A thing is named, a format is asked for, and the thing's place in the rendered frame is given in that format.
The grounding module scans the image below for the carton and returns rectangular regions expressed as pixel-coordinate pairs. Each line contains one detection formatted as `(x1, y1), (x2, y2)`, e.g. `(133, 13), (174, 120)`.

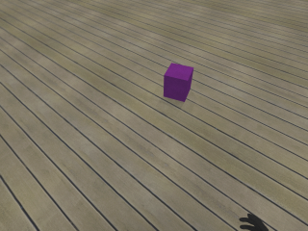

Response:
(164, 63), (193, 102)

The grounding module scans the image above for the robot right hand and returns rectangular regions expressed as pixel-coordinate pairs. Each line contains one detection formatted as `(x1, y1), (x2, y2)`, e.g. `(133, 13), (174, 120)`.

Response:
(239, 214), (269, 231)

